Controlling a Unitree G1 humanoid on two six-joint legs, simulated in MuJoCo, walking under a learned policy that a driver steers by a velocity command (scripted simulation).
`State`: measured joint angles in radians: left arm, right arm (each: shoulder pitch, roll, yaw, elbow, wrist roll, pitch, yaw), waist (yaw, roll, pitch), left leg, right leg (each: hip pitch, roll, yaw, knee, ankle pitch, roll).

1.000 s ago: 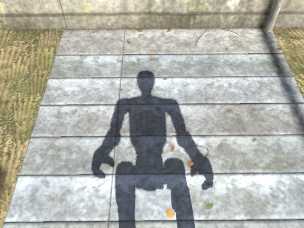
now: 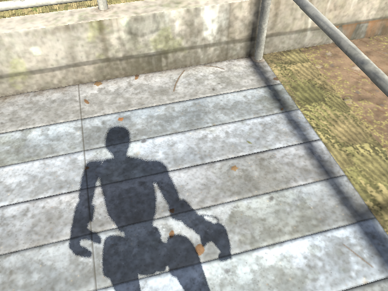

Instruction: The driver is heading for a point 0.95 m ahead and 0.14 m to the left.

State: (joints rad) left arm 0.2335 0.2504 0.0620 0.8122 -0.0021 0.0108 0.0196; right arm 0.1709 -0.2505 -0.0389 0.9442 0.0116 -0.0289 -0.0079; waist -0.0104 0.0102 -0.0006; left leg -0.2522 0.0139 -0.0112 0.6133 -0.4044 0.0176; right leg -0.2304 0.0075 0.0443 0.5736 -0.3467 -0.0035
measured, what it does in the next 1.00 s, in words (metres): walks ahead: right foot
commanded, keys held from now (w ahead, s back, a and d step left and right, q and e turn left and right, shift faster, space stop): w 0.52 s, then w+q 0.48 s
